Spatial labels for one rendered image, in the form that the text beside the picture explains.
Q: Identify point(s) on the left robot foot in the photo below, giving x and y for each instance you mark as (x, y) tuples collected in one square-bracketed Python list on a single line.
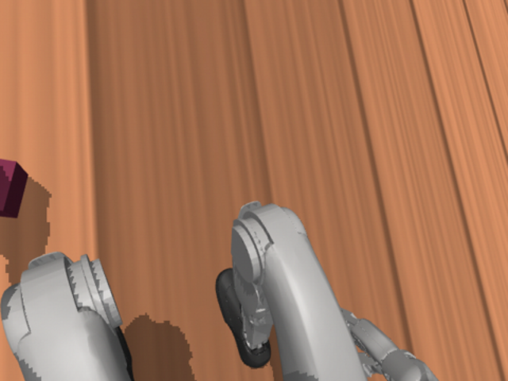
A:
[(126, 352)]

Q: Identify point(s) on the right robot arm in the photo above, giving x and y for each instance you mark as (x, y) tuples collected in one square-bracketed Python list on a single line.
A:
[(401, 365)]

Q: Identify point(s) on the right robot hand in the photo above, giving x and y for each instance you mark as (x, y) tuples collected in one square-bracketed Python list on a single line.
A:
[(371, 340)]

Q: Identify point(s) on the cube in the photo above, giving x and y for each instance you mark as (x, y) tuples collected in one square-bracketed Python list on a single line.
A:
[(13, 179)]

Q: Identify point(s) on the right robot foot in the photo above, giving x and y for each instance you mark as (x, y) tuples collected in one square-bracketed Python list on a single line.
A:
[(231, 312)]

